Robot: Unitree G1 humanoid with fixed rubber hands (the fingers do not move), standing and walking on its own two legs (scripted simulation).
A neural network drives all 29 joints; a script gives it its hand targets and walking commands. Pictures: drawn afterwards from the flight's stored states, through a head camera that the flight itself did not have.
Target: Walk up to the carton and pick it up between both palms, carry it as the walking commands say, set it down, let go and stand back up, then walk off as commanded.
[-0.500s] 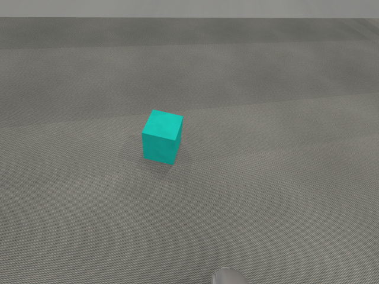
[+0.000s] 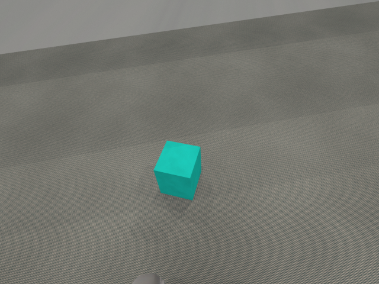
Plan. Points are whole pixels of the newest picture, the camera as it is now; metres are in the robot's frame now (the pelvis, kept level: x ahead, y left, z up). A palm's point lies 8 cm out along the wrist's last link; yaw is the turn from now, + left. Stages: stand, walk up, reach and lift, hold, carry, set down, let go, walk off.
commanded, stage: walk up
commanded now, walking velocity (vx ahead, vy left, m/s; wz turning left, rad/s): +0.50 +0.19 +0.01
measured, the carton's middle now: (179, 170) +0.80 +0.13 -0.66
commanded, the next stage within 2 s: none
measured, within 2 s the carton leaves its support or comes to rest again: neither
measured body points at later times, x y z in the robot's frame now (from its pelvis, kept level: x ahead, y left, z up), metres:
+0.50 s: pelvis +0.23 +0.09 +0.00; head +0.27 +0.13 +0.44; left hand +0.30 +0.35 -0.16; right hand +0.25 -0.17 -0.13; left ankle +0.27 +0.20 -0.75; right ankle +0.20 -0.06 -0.66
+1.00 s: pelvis +0.38 +0.03 +0.00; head +0.40 -0.01 +0.45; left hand +0.38 +0.29 -0.12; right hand +0.40 -0.22 -0.17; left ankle +0.35 +0.20 -0.66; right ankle +0.39 -0.08 -0.75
